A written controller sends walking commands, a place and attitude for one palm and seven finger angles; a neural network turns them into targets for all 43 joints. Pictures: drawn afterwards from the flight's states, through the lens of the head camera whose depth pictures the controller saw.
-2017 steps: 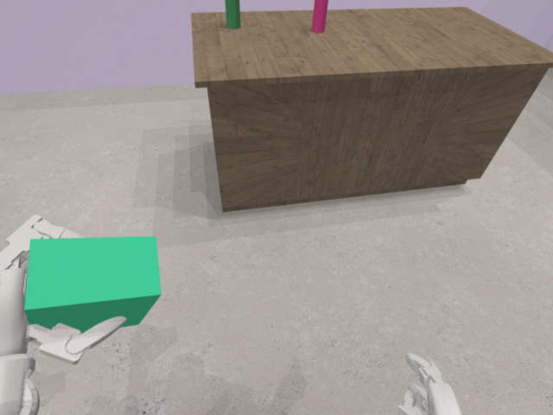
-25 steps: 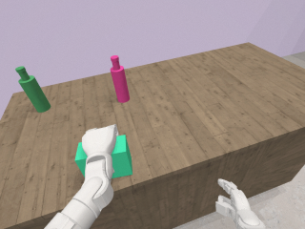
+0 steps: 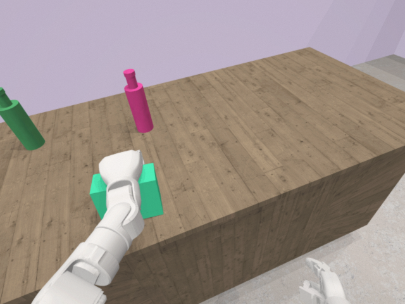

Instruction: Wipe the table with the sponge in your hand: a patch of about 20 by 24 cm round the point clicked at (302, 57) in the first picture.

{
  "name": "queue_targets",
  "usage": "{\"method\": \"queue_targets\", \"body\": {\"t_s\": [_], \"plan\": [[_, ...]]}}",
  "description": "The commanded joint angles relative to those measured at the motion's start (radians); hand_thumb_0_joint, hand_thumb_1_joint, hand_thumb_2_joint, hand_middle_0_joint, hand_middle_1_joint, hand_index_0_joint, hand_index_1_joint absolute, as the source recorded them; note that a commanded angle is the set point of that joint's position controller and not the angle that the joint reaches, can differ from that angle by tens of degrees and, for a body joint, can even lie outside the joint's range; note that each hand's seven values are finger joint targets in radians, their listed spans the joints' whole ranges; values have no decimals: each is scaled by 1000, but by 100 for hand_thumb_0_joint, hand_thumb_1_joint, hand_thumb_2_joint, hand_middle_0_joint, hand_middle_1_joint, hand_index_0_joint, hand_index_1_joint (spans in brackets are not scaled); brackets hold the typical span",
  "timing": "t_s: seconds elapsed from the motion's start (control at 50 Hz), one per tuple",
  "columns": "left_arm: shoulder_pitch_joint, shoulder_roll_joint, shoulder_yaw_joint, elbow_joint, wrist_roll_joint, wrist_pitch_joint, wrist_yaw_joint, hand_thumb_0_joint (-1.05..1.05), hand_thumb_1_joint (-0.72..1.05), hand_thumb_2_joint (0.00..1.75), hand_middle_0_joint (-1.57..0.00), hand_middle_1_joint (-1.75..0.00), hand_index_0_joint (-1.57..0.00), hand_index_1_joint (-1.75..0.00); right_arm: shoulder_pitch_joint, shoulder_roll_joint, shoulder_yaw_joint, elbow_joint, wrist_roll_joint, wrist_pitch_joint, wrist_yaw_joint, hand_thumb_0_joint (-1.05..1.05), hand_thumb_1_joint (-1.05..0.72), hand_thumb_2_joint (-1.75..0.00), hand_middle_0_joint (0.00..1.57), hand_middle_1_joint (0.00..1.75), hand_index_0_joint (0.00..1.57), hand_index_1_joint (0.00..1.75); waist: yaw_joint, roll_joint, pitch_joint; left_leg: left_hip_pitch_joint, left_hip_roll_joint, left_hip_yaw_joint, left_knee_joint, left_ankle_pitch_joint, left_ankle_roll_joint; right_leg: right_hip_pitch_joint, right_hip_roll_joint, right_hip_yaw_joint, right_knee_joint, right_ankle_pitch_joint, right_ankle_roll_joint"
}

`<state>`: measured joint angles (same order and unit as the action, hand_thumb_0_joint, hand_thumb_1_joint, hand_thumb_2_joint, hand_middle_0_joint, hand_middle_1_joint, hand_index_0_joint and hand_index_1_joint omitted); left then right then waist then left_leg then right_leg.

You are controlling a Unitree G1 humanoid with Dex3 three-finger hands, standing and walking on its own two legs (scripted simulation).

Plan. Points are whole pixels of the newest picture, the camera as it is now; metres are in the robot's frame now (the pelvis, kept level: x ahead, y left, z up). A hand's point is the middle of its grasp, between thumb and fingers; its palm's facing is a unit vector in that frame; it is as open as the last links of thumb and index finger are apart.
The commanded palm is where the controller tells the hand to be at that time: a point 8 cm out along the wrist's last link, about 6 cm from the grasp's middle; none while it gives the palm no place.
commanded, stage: wipe forward along the third lane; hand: left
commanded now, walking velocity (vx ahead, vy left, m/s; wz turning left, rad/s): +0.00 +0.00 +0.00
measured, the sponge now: (131, 200) +0.34 +0.21 +0.01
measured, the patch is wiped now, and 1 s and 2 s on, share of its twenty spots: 0.80 1.00 1.00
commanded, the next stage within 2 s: wipe back along the third lane in 1.14 s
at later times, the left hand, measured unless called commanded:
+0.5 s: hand (130, 169) +0.40 +0.22 +0.06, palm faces -0.07 -0.02 -1.00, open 10.6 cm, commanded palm +0.38 +0.23 +0.09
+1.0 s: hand (127, 154) +0.45 +0.24 +0.06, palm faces -0.09 -0.03 -1.00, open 10.6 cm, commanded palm +0.44 +0.25 +0.10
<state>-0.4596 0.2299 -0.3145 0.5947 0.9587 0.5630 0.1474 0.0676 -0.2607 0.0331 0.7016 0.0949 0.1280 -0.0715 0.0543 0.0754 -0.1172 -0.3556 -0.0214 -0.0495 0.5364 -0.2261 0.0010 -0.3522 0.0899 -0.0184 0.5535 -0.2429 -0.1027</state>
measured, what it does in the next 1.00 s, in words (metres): stands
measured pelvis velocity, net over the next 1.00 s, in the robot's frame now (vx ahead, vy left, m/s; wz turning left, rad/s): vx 0.01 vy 0.01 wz -0.02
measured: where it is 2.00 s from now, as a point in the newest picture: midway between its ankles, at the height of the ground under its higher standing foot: outside the picture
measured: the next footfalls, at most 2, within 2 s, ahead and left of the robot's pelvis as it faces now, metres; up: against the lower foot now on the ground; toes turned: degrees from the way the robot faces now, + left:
none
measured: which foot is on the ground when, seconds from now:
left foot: down 0.00-1.00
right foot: down 0.00-1.00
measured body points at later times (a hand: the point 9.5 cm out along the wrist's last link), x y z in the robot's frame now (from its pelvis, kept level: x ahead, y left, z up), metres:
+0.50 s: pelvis +0.00 -0.01 +0.00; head +0.00 -0.04 +0.45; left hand +0.39 +0.22 +0.12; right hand +0.15 -0.26 -0.13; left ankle +0.04 +0.13 -0.73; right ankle +0.03 -0.05 -0.73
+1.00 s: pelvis +0.01 +0.01 +0.00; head +0.04 -0.01 +0.45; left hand +0.45 +0.24 +0.12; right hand +0.12 -0.25 -0.13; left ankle +0.04 +0.14 -0.73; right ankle +0.03 -0.05 -0.73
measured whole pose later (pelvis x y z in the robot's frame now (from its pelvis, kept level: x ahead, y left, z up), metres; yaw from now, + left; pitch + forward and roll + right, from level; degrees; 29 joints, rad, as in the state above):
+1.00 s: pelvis +0.01 +0.01 +0.00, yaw -1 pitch +10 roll +0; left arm -0.79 0.36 -0.13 1.04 0.98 0.37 0.20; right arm 0.20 -0.27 0.02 0.72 0.08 0.12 -0.06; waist -0.05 0.06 -0.14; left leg -0.52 -0.01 -0.05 0.58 -0.24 0.01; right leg -0.49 0.11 -0.01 0.54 -0.23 -0.09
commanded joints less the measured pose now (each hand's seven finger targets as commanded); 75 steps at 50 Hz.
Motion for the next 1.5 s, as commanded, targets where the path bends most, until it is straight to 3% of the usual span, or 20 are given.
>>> {"method": "queue_targets", "body": {"t_s": [0.0,0.04,0.12,0.14,0.18,0.24,0.3,0.34,0.42,0.5,0.62,0.78,0.82,0.84,0.9,0.94,1.0,1.2,1.34,1.48], "plan": [[-285,155,88,-12,13,-38,37,0,10,130,-120,-160,-120,-160,-162,-102,-38,-161,-1,-43,-12,0,-90,-90,20,30,20,30,-29,-206,-119,-42,-35,30,-31,-40,39,89,-90,176,-173,-4,60],[-272,196,126,-13,11,-47,40,0,10,130,-120,-160,-120,-160,-154,-106,-40,-162,-1,-43,-11,0,-90,-90,20,30,20,30,-17,-181,-137,-54,-34,26,-32,-33,37,106,-90,191,-169,14,56],[-299,197,115,30,22,-64,46,0,10,130,-120,-160,-120,-160,-131,-108,-42,-157,-1,-43,-15,0,-90,-90,20,30,20,30,-35,-195,-111,-78,-35,29,-28,-53,40,83,-94,191,-179,-29,65],[-320,242,151,33,23,-68,49,0,10,130,-120,-160,-120,-160,-129,-113,-43,-156,-2,-45,-17,0,-90,-90,20,30,20,30,-28,-175,-109,-77,-33,25,-30,-58,38,73,-90,200,-184,-53,60],[-387,224,118,62,30,-82,54,0,10,130,-120,-160,-120,-160,-110,-110,-42,-149,0,-48,-19,0,-90,-90,20,30,20,30,-52,-172,-97,-90,-33,28,-24,-76,40,49,-94,188,-186,-103,66],[-408,274,163,100,31,-99,64,0,10,130,-120,-160,-120,-160,-91,-117,-47,-139,-1,-53,-19,0,-90,-90,20,30,20,30,-42,-157,-134,-95,-31,25,-19,-71,38,54,-93,198,-183,-106,61],[-443,243,136,139,24,-113,73,0,10,130,-120,-160,-120,-160,-68,-112,-48,-137,0,-57,-16,0,-90,-90,20,30,20,30,-58,-170,-150,-105,-30,31,-11,-70,43,60,-98,182,-175,-80,70],[-445,284,172,163,29,-117,78,0,10,130,-120,-160,-120,-160,-63,-117,-50,-134,-1,-55,-16,0,-90,-90,20,30,20,30,-49,-175,-169,-118,-29,28,-12,-65,42,72,-97,196,-176,-68,70],[-510,270,141,217,43,-127,86,0,10,130,-120,-160,-120,-160,-38,-116,-47,-126,0,-55,-12,0,-90,-90,20,30,20,30,-73,-168,-150,-131,-27,30,-9,-75,46,44,-98,173,-169,-68,74],[-525,299,171,242,42,-142,99,0,10,130,-120,-160,-120,-160,-10,-117,-52,-122,-4,-56,-6,0,-90,-90,20,30,20,30,-72,-150,-194,-139,-23,35,1,-60,47,69,-101,166,-155,-15,76],[-589,355,187,308,58,-140,101,0,10,130,-120,-160,-120,-160,15,-126,-47,-111,-3,-50,-6,0,-90,-90,20,30,20,30,-89,-150,-184,-174,-22,32,0,-68,48,62,-100,167,-156,-15,80],[-600,354,196,340,60,-152,98,0,10,130,-120,-160,-120,-160,57,-128,-55,-109,-9,-47,3,0,-90,-90,20,30,20,30,-90,-139,-260,-159,-18,39,7,-5,53,107,-95,136,-125,146,82],[-633,371,199,342,59,-151,96,0,10,130,-120,-160,-120,-160,60,-132,-53,-104,-8,-45,2,0,-90,-90,20,30,20,30,-103,-148,-247,-162,-15,41,4,-12,53,102,-96,142,-132,148,85],[-629,411,234,354,61,-153,97,0,10,130,-120,-160,-120,-160,61,-136,-53,-102,-7,-44,2,0,-90,-90,20,30,20,30,-92,-144,-248,-169,-17,35,-2,-5,52,106,-90,142,-131,146,79],[-658,389,198,372,77,-156,95,0,10,130,-120,-160,-120,-160,77,-137,-53,-96,-9,-44,3,0,-90,-90,20,30,20,30,-112,-128,-227,-164,-16,40,0,-15,55,74,-90,131,-133,134,81],[-675,415,225,381,86,-158,101,0,10,130,-120,-160,-120,-160,81,-140,-55,-92,-11,-44,3,0,-90,-90,20,30,20,30,-106,-126,-238,-161,-15,34,-5,-4,54,62,-82,121,-127,132,75],[-714,392,199,406,95,-153,107,0,10,130,-120,-160,-120,-160,99,-139,-56,-84,-13,-45,5,0,-90,-90,20,30,20,30,-123,-115,-237,-148,-10,37,-4,-7,54,34,-80,99,-122,118,77],[-781,357,188,478,98,-137,113,0,10,130,-120,-160,-120,-160,142,-139,-63,-65,-23,-48,19,0,-90,-90,20,30,20,30,-134,-92,-297,-103,-1,26,6,72,53,9,-64,56,-91,199,70],[-655,221,163,430,63,-149,132,0,10,130,-120,-160,-120,-160,118,-122,-75,-85,-24,-46,39,0,-90,-90,20,30,20,30,-99,-96,-326,-33,13,17,1,155,49,4,-51,30,-80,229,57],[-563,103,103,386,22,-71,154,0,10,130,-120,-160,-120,-160,53,-112,-72,-88,-18,-25,61,0,-90,-90,20,30,20,30,-73,-90,-269,27,20,5,-25,174,37,-12,-41,6,-91,191,45]]}}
